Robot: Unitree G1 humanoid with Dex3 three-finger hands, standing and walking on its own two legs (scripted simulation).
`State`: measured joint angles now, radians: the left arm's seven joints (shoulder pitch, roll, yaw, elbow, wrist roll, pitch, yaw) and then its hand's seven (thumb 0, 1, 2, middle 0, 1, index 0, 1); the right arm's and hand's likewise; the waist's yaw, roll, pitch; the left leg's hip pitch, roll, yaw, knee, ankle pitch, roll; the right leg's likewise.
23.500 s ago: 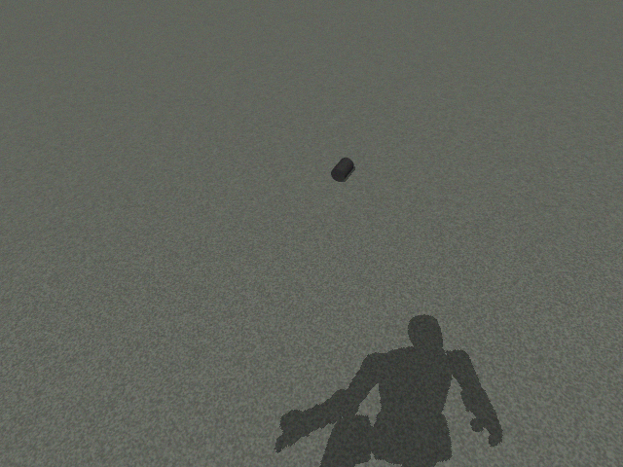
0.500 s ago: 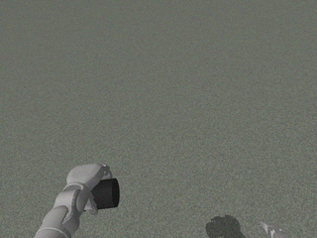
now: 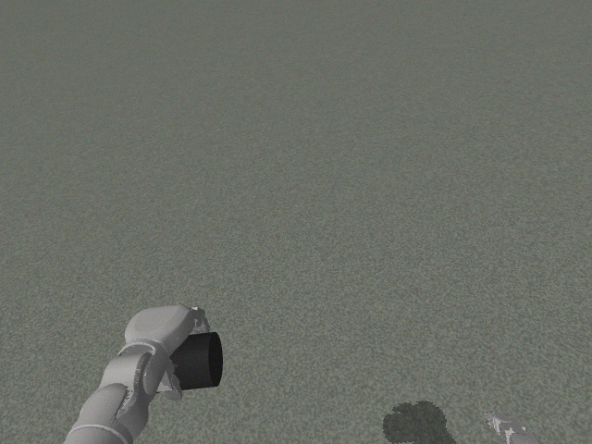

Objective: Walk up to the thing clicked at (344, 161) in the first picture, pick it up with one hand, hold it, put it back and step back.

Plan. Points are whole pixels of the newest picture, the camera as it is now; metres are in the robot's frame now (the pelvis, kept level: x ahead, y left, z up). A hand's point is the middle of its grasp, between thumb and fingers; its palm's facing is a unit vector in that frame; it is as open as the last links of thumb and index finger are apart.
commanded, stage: hold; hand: left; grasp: from above
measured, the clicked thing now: (180, 362) +0.30 +0.23 -0.07
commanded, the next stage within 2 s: crouch in 0.14 s
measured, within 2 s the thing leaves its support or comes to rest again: neither
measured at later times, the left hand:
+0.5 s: hand (178, 367) +0.29 +0.23 -0.06, palm faces -0.45 -0.04 -0.89, open 10.3 cm
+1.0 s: hand (219, 380) +0.36 +0.23 -0.30, palm faces -0.40 +0.05 -0.92, open 10.3 cm
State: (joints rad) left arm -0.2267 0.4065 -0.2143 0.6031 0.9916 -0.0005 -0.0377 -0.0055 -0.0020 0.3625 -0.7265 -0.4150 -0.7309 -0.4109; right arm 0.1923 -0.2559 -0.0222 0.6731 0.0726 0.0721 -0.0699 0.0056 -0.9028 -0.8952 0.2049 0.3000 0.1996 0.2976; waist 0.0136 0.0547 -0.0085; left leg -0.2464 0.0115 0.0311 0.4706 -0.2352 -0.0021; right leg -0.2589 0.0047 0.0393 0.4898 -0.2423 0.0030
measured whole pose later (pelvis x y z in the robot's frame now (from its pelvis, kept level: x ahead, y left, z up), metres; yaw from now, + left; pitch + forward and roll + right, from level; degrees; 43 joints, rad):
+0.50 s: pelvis +0.00 +0.00 +0.00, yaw +1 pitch +3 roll +0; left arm -0.26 0.38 -0.21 0.73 1.04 -0.03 0.06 -0.01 0.01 0.33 -0.75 -0.38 -0.75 -0.38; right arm 0.19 -0.25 -0.03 0.67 0.06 0.09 -0.06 0.00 -0.89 -0.89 0.21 0.30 0.20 0.30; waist 0.00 0.03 -0.01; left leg -0.31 0.01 0.02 0.51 -0.25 0.00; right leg -0.31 0.00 0.03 0.53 -0.26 0.00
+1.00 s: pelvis -0.06 +0.01 -0.18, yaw +0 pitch +29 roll -3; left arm -0.72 0.42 -0.11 1.23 1.16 -0.01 0.37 0.00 0.01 0.33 -0.74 -0.40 -0.75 -0.40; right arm 0.26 -0.25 -0.06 0.74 -0.03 0.01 -0.03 0.00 -0.90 -0.89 0.21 0.30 0.20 0.30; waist -0.14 0.04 -0.19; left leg -1.49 0.02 -0.02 1.54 -0.56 0.02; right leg -1.46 0.01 0.00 1.50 -0.56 0.02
